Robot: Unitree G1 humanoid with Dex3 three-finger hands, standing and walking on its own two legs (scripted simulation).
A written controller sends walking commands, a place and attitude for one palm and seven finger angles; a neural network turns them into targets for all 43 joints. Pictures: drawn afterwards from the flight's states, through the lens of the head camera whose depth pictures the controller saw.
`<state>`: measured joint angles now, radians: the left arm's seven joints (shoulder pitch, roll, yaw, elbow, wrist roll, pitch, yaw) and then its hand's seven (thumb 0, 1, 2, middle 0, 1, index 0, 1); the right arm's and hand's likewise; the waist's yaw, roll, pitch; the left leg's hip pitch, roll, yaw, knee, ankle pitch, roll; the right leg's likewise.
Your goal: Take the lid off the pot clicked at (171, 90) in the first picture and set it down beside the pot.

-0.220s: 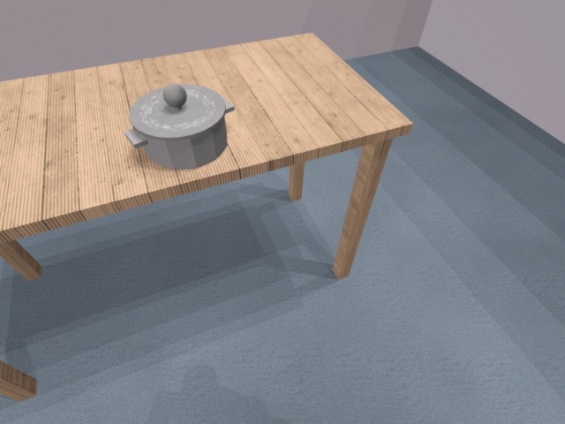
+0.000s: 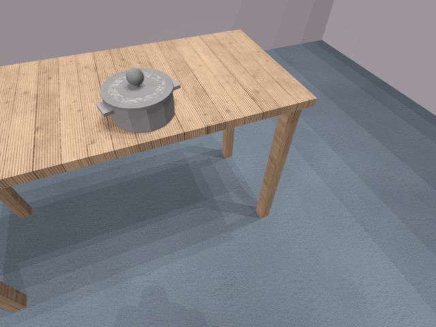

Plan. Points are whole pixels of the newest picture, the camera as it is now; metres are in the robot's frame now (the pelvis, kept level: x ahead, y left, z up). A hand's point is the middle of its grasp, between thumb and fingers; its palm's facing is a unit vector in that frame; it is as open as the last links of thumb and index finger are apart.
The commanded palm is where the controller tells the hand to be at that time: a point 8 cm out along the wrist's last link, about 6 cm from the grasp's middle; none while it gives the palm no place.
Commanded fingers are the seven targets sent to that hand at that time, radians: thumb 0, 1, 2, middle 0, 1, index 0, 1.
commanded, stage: look at it before walking up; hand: left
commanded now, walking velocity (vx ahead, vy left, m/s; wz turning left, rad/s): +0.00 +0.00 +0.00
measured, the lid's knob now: (135, 76) +0.67 +0.26 +0.10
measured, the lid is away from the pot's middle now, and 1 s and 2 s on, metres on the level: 0.00 0.00 0.00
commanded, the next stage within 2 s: turn to face it in 0.42 s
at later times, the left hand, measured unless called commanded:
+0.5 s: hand out of the picture +0.02 +0.20 -0.17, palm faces +0.00 -0.97 -0.23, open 7.4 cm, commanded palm none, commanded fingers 0.00 0.90 0.90 -0.20 -0.30 -0.20 -0.30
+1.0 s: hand out of the picture +0.00 +0.24 -0.19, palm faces +0.23 -0.95 -0.23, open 7.4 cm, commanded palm none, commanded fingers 0.00 0.90 0.90 -0.20 -0.30 -0.20 -0.30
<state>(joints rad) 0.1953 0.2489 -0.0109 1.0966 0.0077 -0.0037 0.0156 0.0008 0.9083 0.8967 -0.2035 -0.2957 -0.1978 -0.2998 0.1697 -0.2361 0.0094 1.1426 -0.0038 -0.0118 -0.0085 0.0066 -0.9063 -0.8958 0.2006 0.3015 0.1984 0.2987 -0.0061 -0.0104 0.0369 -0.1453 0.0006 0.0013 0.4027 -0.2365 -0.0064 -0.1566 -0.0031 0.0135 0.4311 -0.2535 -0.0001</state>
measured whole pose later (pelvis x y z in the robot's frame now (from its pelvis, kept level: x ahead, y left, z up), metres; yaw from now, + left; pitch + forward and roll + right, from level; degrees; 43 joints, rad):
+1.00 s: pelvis -0.02 +0.02 -0.01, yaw +12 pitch +0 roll -1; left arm 0.19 0.24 0.06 0.98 0.02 0.07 0.03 0.00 0.91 0.90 -0.20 -0.30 -0.20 -0.30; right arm 0.25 -0.19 -0.04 1.00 -0.02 0.01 -0.01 0.01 -0.91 -0.90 0.20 0.30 0.20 0.30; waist -0.02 -0.05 0.07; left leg -0.30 -0.05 0.01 0.57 -0.26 0.06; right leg -0.42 -0.05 -0.02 1.05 -0.47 0.03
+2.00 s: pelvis +0.11 +0.00 +0.00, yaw +22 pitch +1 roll +0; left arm 0.30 0.21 0.07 1.04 0.02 0.02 -0.04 0.00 0.91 0.90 -0.20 -0.29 -0.19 -0.30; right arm 0.36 -0.13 -0.02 1.09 -0.02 -0.07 -0.04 0.00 -0.92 -0.90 0.20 0.30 0.20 0.30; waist 0.01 -0.07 0.04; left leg 0.01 0.07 0.12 0.32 -0.34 -0.04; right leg -0.62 -0.09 -0.03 1.04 -0.24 -0.01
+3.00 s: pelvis +0.20 +0.05 +0.00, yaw +20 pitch +1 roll -1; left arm 0.28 0.23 0.05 1.04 0.01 0.05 0.03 0.00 0.91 0.90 -0.20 -0.30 -0.19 -0.30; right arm 0.20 -0.14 -0.01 1.01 -0.01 0.01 -0.03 0.01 -0.91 -0.90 0.20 0.30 0.20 0.30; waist 0.01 -0.06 0.01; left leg -0.21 -0.04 0.06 0.38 -0.19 0.07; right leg -0.30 -0.03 0.01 0.84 -0.46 0.03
